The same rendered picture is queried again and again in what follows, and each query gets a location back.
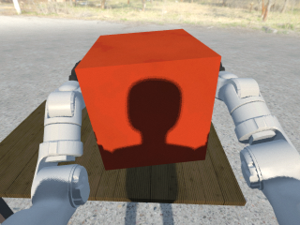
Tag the left robot forearm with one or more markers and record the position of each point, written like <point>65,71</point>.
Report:
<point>62,127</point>

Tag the carton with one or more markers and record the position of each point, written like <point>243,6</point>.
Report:
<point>150,97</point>

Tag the table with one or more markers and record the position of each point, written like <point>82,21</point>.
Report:
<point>209,182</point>

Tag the robot right upper arm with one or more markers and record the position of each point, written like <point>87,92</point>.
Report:
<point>274,168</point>

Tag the left robot hand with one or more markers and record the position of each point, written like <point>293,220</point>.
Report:
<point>73,76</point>

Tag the right robot forearm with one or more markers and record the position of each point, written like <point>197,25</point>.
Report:
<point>253,121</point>

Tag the robot left upper arm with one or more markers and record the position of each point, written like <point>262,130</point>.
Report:
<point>56,194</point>

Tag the right robot hand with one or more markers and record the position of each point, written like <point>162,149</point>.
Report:
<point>221,68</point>

